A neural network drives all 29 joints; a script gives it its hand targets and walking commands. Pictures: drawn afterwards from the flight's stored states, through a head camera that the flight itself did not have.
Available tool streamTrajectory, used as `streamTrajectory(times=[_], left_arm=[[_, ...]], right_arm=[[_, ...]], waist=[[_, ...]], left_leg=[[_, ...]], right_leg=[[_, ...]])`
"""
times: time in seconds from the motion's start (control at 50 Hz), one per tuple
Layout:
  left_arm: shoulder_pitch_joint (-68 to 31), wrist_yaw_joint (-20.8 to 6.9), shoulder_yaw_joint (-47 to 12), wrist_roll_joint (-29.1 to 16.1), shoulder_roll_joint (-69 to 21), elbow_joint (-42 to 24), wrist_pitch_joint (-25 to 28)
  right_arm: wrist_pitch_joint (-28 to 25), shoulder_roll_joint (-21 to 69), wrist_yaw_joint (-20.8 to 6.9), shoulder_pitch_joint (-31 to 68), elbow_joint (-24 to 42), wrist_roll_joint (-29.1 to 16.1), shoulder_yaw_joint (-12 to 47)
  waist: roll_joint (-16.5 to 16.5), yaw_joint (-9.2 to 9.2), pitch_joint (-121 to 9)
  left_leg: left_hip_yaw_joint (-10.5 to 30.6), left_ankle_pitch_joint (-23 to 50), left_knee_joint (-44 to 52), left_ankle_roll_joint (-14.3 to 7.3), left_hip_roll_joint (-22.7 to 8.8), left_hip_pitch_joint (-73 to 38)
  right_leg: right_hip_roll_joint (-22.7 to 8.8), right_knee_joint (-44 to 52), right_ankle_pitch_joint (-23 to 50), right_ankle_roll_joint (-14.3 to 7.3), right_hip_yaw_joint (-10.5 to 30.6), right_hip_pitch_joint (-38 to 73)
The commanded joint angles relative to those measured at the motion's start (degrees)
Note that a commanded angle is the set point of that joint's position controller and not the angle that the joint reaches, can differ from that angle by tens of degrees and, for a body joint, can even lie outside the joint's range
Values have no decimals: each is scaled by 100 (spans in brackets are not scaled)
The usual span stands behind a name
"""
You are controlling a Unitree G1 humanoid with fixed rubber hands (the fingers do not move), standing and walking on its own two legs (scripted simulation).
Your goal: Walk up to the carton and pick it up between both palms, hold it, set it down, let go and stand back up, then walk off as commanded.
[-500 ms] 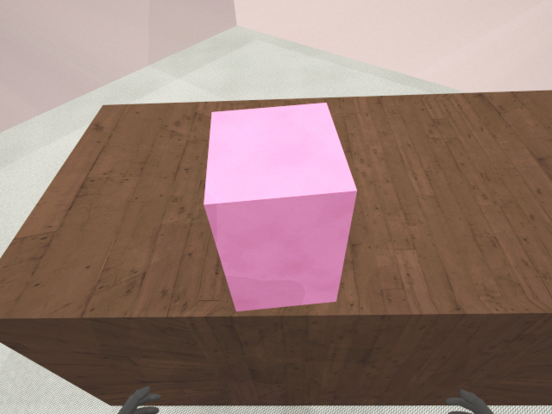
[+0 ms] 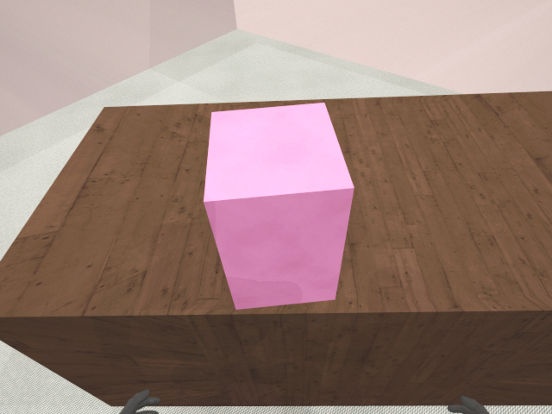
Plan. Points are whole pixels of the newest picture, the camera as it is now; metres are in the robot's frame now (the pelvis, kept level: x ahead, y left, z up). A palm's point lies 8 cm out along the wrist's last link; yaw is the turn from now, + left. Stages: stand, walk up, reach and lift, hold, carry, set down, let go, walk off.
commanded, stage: walk off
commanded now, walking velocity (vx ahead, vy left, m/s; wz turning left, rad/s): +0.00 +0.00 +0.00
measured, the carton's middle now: (277, 212) +0.42 +0.05 +0.05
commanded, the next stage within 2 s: none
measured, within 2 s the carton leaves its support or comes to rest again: neither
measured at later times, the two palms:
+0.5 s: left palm out of the picture +0.00 +0.35 -0.15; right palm out of the picture -0.01 -0.24 -0.08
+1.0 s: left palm out of the picture -0.21 +0.36 -0.15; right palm out of the picture -0.13 -0.24 -0.12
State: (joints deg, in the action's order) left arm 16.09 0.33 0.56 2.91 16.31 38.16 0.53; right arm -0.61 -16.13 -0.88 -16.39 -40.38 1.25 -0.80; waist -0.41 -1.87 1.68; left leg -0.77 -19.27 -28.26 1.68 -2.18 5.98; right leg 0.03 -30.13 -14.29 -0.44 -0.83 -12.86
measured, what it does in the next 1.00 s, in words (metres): walks backwards: right foot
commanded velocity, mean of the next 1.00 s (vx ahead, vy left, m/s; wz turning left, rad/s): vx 0.00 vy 0.00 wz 0.00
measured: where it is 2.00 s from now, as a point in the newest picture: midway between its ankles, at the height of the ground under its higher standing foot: outside the picture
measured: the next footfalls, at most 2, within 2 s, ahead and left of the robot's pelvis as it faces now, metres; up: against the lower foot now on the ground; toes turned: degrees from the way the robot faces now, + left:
right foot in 0.98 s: -0.18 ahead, -0.08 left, +0.00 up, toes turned +2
left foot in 1.32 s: -0.43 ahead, +0.17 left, +0.00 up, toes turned -2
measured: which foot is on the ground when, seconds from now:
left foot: down 0.00-1.00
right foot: down 0.00-0.38, up 0.40-0.96, down 0.98-1.00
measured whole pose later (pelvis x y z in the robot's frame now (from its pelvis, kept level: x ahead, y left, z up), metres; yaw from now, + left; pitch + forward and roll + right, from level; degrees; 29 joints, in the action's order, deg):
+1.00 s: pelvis -0.26 +0.05 -0.05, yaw -1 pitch -6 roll -2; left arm 21.9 0.2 2.5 2.9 23.2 39.8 -3.6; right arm 4.6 -19.8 0.0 -9.3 -40.6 1.2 -0.8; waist 0.6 -1.2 7.9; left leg -2.7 -5.3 -41.8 -3.8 -1.2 32.3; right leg 3.6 -50.0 -25.3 0.5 2.2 -19.8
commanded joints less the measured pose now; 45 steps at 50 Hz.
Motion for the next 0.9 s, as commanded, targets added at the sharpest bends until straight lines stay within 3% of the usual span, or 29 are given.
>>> streamTrajectory(times=[0.0, 0.02, 0.04, 0.06, 0.08, 0.1, 0.12, 0.14, 0.16, 0.18, 0.22, 0.26, 0.3, 0.32, 0.34, 0.36, 0.38, 0.4, 0.42, 0.44, 0.46, 0.5, 0.6, 0.66, 0.72, 0.74, 0.76, 0.84, 0.88], left_arm=[[-427, 6, 412, -231, 1441, 166, 308], [-435, 15, 417, -237, 1437, 184, 298], [-244, 35, 537, -264, 1814, 195, 145], [-88, 73, 591, -253, 1856, 138, 131], [23, 88, 626, -247, 1892, 87, 103], [66, 87, 654, -221, 1910, 34, 85], [14, 100, 664, -187, 1941, 13, 75], [-58, 94, 673, -135, 1965, -42, 67], [-150, 105, 702, -102, 1978, -66, 45], [-186, 125, 695, -113, 1986, -140, 13], [-439, 159, 687, -133, 1941, -187, -41], [-554, 172, 676, -126, 1961, -183, -83], [-767, 156, 626, -175, 1936, -196, -126], [-770, 149, 550, -228, 1831, -172, -171], [-423, 143, 479, -318, 1534, -88, -235], [-258, 195, 472, -361, 1441, -32, -316], [-349, 257, 526, -351, 1668, -4, -333], [-256, 266, 542, -361, 1771, 92, -348], [-57, 264, 553, -393, 1787, 168, -339], [193, 246, 585, -397, 1785, 268, -350], [437, 212, 617, -383, 1819, 359, -367], [541, 188, 602, -322, 1819, 395, -400], [481, 180, 588, -305, 1805, 269, -351], [618, 180, 603, -293, 1836, 310, -358], [866, 144, 639, -268, 1894, 389, -370], [944, 126, 651, -265, 1896, 407, -380], [1088, 102, 674, -252, 1928, 469, -386], [1403, 39, 727, -249, 1891, 552, -412], [1628, -4, 772, -245, 1870, 600, -422]], right_arm=[[-208, -1397, 125, 316, 79, -40, -436], [-197, -1341, 114, 368, 56, -41, -421], [-50, -1893, 211, 108, 195, -57, -532], [-36, -1825, 228, 32, 238, -81, -525], [7, -1775, 234, -2, 318, -102, -541], [44, -1715, 231, -12, 349, -123, -548], [99, -1640, 228, 65, 416, -120, -535], [146, -1587, 225, 189, 483, -105, -522], [206, -1528, 211, 154, 507, -106, -473], [227, -1528, 200, 183, 500, -122, -455], [260, -1574, 176, 85, 394, -132, -477], [286, -1642, 127, -134, 292, -100, -503], [242, -1650, 107, -575, 67, -27, -583], [192, -1725, 102, -773, -51, 18, -629], [151, -2077, 114, -579, 9, 101, -718], [111, -2455, 148, -372, 151, 109, -800], [99, -2711, 197, -36, 251, 73, -829], [83, -2567, 252, 274, 412, 108, -741], [91, -2297, 286, 598, 531, 155, -616], [119, -2067, 273, 781, 558, 145, -538], [139, -1973, 259, 819, 592, 118, -543], [155, -1868, 269, 657, 551, 51, -546], [106, -1805, 321, 306, 490, -50, -586], [123, -1876, 321, 334, 462, -57, -609], [152, -1937, 299, 586, 495, -48, -617], [177, -1999, 295, 618, 505, -57, -620], [181, -1969, 283, 688, 533, -54, -621], [286, -2054, 245, 922, 557, 3, -677], [356, -2165, 238, 930, 563, 59, -741]], waist=[[18, 232, -176], [15, 211, -122], [502, 44, 234], [485, 1, 159], [501, -29, 71], [667, -49, -6], [964, -46, 18], [1192, -71, 150], [1311, -52, 286], [1220, -56, 390], [1307, 86, 567], [1425, 202, 604], [1143, 518, 384], [567, 617, 359], [-793, 463, 224], [-1157, 396, 214], [-1110, 446, 379], [-775, 283, 749], [-862, 115, 1099], [-940, 74, 1116], [-969, 101, 1000], [-897, 204, 847], [-760, 373, 294], [-777, 364, 226], [-917, 281, 251], [-952, 251, 305], [-926, 192, 342], [-1399, 66, 200], [-1541, 5, 87]], left_leg=[[234, 1695, 504, -346, -469, 177], [217, 1599, 530, -311, -444, 130], [244, 3081, -496, -446, -402, 662], [116, 2949, -868, -417, -290, 696], [40, 2566, -1305, -406, -93, 675], [8, 1665, -1817, -389, 96, 788], [63, 142, -2305, -394, 296, 1081], [217, -1017, -2847, -429, 399, 1266], [377, -1308, -3255, -463, 442, 1408], [428, -1264, -3530, -475, 419, 1387], [531, -1090, -3385, -514, 305, 1441], [537, -920, -2628, -531, 172, 1439], [568, -307, -1064, -556, 60, 878], [767, 294, 54, -565, -186, 563], [1870, 964, 871, -710, -941, 539], [2920, 1626, 1078, -925, -1714, 1027], [3456, 1382, 1318, -1247, -2035, 1649], [3114, 725, 1436, -1104, -1814, 2178], [2458, 660, 1354, -868, -1577, 2284], [1977, 564, 1223, -642, -1311, 2041], [1856, 390, 1172, -625, -1227, 1794], [1909, 337, 1090, -712, -1160, 1319], [1975, 1256, 583, -807, -1161, 73], [2049, 610, 724, -797, -1228, 272], [2015, -739, 1062, -975, -1291, 910], [2006, -1113, 1208, -939, -1321, 1209], [2029, -1303, 1300, -955, -1355, 1300], [1755, -1640, 1370, -1101, -1368, 1845], [1631, -1800, 1534, -1039, -1434, 2272]], right_leg=[[-669, 466, 2113, -352, 561, 337], [-652, 500, 2087, -339, 565, 275], [-680, 110, 3384, -301, 686, -36], [-796, 128, 3705, -378, 748, -116], [-943, 198, 3730, -569, 924, -163], [-1156, 277, 3798, -796, 1129, -165], [-1398, 419, 3907, -1025, 1382, -148], [-1642, 624, 3718, -1292, 1632, -418], [-1783, 701, 3353, -1455, 1726, -710], [-1796, 815, 2940, -1500, 1741, -1033], [-1752, 815, 2227, -1390, 1650, -1342], [-1647, 602, 1900, -1249, 1566, -1342], [-1363, -95, 1603, -921, 1188, -1397], [-897, -818, 1015, -549, 753, -1611], [168, -1941, -809, -172, 89, -1941], [828, -3124, -1981, 53, 476, -1951], [860, -3859, -2112, 6, 1167, -1857], [898, -4209, -1780, 12, 1470, -1832], [917, -4402, -1513, 29, 1389, -2011], [905, -4453, -1248, 68, 1341, -2084], [919, -4567, -1081, 146, 1302, -2059], [908, -4734, -1001, 233, 1359, -2112], [738, -4362, -1086, 242, 1483, -2479], [695, -4315, -1111, 223, 1381, -2376], [627, -4294, -1116, 193, 1122, -2012], [632, -4257, -1122, 171, 1009, -1850], [604, -4216, -1144, 159, 909, -1756], [424, -3369, -1504, 42, 366, -1054], [294, -2617, -1738, -59, -93, -483]])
